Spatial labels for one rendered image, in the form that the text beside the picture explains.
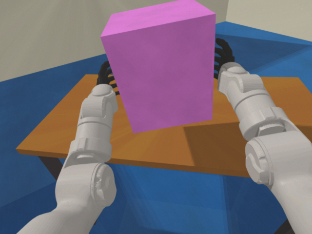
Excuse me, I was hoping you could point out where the left robot hand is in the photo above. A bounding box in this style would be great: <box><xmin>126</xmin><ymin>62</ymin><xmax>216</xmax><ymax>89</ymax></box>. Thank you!
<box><xmin>97</xmin><ymin>61</ymin><xmax>120</xmax><ymax>95</ymax></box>

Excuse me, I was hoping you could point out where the robot right upper arm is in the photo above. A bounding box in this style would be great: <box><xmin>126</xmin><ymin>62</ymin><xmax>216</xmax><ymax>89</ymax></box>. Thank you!
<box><xmin>245</xmin><ymin>131</ymin><xmax>312</xmax><ymax>234</ymax></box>

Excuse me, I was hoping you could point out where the left robot forearm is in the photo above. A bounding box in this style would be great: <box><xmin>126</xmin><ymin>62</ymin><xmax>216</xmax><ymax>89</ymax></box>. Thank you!
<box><xmin>55</xmin><ymin>84</ymin><xmax>118</xmax><ymax>196</ymax></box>

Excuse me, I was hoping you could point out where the right robot forearm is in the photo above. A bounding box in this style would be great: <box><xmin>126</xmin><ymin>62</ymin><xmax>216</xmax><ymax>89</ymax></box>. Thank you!
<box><xmin>217</xmin><ymin>62</ymin><xmax>312</xmax><ymax>146</ymax></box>

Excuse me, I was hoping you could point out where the carton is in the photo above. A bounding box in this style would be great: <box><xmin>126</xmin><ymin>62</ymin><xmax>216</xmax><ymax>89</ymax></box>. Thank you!
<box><xmin>100</xmin><ymin>0</ymin><xmax>216</xmax><ymax>134</ymax></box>

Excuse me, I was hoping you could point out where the robot left upper arm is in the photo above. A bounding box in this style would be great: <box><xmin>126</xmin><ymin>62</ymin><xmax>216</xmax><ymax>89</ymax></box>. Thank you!
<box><xmin>17</xmin><ymin>162</ymin><xmax>117</xmax><ymax>234</ymax></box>

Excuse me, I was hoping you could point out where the table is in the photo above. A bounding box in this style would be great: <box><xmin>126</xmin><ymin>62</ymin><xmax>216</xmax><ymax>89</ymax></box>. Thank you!
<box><xmin>16</xmin><ymin>74</ymin><xmax>312</xmax><ymax>234</ymax></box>

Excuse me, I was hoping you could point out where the right robot hand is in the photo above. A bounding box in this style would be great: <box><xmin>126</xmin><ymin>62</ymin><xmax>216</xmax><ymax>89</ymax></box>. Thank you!
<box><xmin>214</xmin><ymin>38</ymin><xmax>234</xmax><ymax>79</ymax></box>

